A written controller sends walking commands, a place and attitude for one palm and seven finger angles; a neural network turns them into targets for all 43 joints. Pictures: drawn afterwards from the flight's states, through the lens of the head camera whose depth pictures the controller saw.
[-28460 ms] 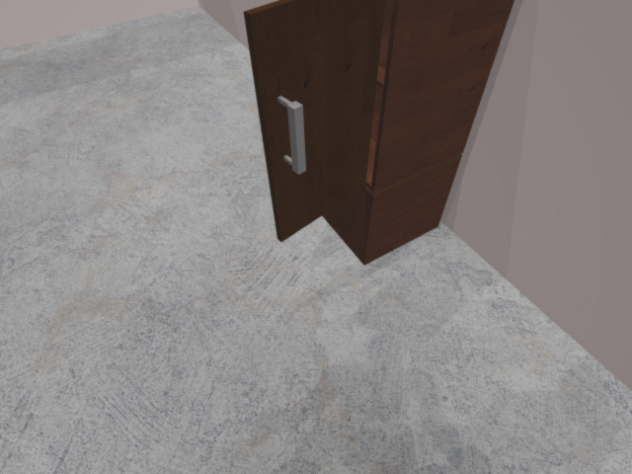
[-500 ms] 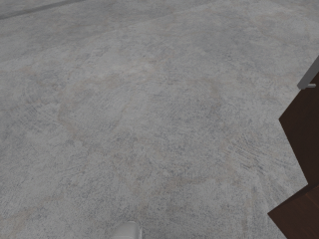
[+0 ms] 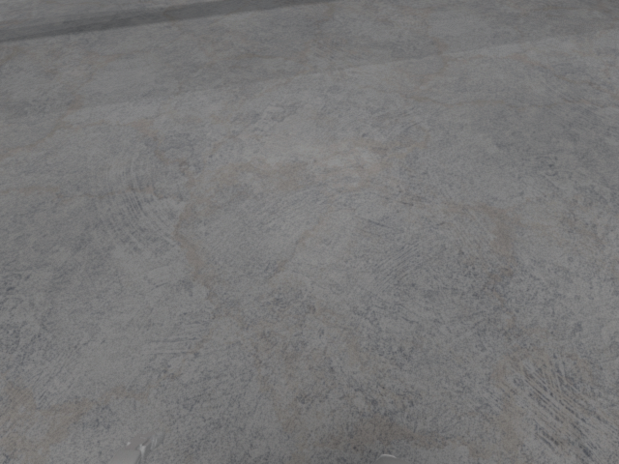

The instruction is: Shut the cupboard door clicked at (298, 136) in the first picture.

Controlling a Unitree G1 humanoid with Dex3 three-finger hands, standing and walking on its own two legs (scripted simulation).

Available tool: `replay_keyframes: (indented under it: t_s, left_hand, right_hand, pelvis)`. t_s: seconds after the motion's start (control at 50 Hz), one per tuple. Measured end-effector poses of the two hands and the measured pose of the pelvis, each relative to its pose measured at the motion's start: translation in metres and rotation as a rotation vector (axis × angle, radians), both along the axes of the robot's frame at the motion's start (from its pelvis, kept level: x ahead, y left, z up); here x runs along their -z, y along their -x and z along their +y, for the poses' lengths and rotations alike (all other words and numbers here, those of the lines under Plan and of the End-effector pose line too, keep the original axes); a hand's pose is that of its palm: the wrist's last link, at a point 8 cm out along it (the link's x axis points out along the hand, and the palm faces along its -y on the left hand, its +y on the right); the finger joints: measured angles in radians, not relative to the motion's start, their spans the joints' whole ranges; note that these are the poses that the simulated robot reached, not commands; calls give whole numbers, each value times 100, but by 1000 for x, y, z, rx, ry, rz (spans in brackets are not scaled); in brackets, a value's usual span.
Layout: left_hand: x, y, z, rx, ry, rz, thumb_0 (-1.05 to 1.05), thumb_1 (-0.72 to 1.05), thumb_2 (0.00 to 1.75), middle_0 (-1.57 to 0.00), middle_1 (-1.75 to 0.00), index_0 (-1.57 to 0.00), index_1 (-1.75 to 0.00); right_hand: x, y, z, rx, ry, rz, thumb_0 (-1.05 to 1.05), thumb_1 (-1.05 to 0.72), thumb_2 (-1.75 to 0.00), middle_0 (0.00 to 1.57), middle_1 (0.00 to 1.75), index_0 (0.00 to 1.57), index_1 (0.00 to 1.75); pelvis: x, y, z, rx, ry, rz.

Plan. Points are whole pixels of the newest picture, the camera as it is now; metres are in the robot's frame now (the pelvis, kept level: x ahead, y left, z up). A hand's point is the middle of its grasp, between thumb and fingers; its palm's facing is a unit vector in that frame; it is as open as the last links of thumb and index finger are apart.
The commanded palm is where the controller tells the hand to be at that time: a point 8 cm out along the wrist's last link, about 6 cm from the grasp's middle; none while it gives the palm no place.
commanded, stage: walk to a spot facing it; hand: left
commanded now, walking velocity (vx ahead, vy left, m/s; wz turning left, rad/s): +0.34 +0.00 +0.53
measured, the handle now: out of the picture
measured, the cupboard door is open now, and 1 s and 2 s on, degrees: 62 62 62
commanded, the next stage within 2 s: turn to face it in 0.60 s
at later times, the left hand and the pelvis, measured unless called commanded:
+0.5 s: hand out of the picture +0.08 +0.20 -0.18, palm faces +0.36 -0.92 -0.19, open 7.4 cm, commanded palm none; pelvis +0.20 +0.05 -0.01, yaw +17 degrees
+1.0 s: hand (187, 288) +0.43 +0.27 -0.15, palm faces +0.29 -0.94 -0.20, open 7.4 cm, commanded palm none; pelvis +0.39 +0.07 +0.01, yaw +17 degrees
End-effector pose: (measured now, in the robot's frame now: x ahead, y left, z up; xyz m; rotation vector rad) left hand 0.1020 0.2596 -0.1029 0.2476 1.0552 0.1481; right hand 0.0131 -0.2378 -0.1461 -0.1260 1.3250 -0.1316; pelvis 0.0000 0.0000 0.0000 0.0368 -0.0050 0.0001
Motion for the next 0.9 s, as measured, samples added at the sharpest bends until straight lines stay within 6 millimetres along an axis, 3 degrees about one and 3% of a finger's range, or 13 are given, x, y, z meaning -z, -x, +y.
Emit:
replay_keyframes:
  t_s: [0.08,0.16,0.24,0.32,0.42,0.5,0.56,0.64,0.72,0.82,0.9]
  left_hand:
    - [-2,-17,-17,-48,-8,-25,0,91,89,-20,-30,-20,-30]
    - [-3,-9,-33,-122,26,65,0,91,89,-20,-30,-20,-30]
    - [1,5,-40,-225,58,152,0,93,89,-21,-30,-20,-30]
    - [8,24,-42,-324,97,245,0,93,89,-21,-30,-20,-30]
    - [23,44,-37,-435,149,378,0,92,89,-20,-30,-20,-30]
    - [42,36,-12,-473,172,456,0,91,89,-21,-30,-20,-30]
    - [43,-6,17,-481,140,391,1,91,89,-20,-30,-20,-30]
    - [28,-86,54,-460,100,216,1,91,89,-20,-30,-20,-30]
    - [9,-164,76,-432,74,71,0,91,89,-20,-30,-20,-30]
    - [-3,-246,83,-386,57,-20,0,91,89,-20,-30,-20,-30]
    - [7,-293,73,-340,51,-24,0,91,89,-20,-30,-20,-30]
  right_hand:
    - [5,-39,-17,-29,1,31,1,-91,-90,20,29,20,30]
    - [-13,-99,-23,-68,5,-21,1,-91,-90,20,29,19,30]
    - [-28,-167,-15,-143,6,-63,1,-91,-90,20,29,19,30]
    - [-33,-241,8,-258,3,-97,1,-91,-90,20,29,19,30]
    - [-32,-340,59,-404,1,-186,1,-91,-90,20,29,19,30]
    - [-25,-401,94,-454,21,-306,1,-91,-90,20,29,19,30]
    - [-28,-414,103,-471,45,-287,1,-91,-90,20,29,20,30]
    - [-32,-415,108,-470,56,-204,1,-91,-90,20,29,20,30]
    - [-34,-411,109,-442,42,-116,1,-91,-90,20,29,20,30]
    - [-27,-412,106,-386,22,-18,1,-91,-90,20,29,20,30]
    - [-8,-425,99,-321,4,33,1,-91,-90,21,29,20,30]
  pelvis:
    - [1,-31,-11,-47,11,-7]
    - [-14,-65,-16,-97,15,11]
    - [-22,-98,-16,-161,19,26]
    - [-21,-128,-7,-221,31,27]
    - [-9,-170,18,-276,37,14]
    - [11,-202,47,-303,53,1]
    - [7,-221,57,-321,49,-1]
    - [-7,-248,67,-355,48,6]
    - [-16,-280,72,-385,47,10]
    - [-19,-326,73,-387,35,3]
    - [-6,-368,70,-345,13,-9]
